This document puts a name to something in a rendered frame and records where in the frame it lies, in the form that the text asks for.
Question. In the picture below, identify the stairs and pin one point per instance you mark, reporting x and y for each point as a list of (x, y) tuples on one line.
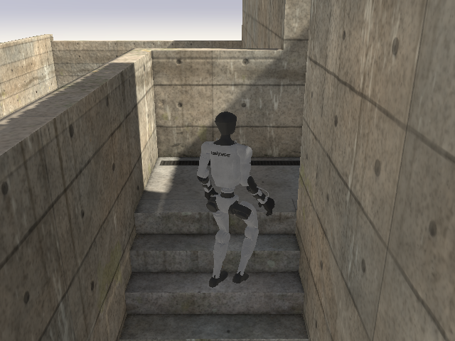
[(168, 297)]

